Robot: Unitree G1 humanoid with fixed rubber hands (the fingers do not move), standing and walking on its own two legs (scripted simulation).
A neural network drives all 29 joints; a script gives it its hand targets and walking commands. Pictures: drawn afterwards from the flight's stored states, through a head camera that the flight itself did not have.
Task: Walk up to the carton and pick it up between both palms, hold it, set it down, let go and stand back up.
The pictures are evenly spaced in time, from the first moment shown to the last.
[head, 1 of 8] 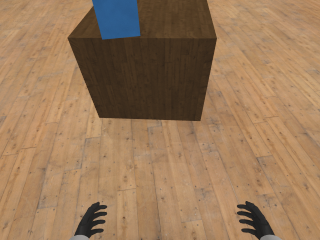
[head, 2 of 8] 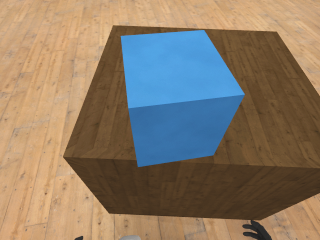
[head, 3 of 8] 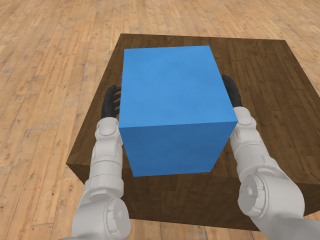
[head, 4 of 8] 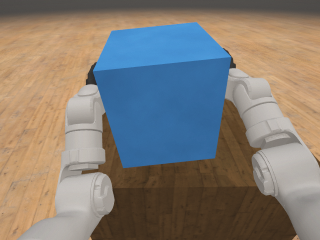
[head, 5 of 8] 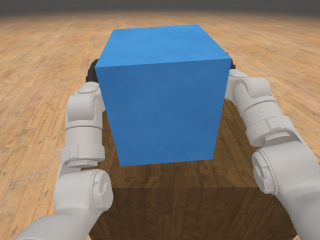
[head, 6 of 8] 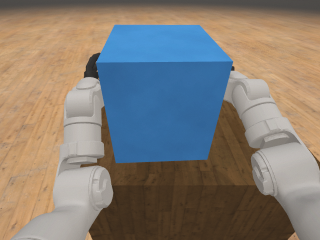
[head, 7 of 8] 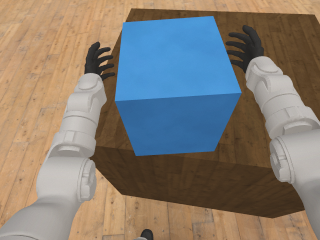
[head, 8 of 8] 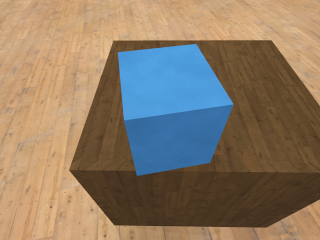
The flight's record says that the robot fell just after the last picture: no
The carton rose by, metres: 0.19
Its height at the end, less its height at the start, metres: +0.00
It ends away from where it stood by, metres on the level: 0.01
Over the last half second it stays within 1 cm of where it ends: yes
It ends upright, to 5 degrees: yes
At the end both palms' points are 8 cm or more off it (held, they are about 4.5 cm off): yes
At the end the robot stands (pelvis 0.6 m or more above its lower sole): yes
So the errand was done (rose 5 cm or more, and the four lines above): yes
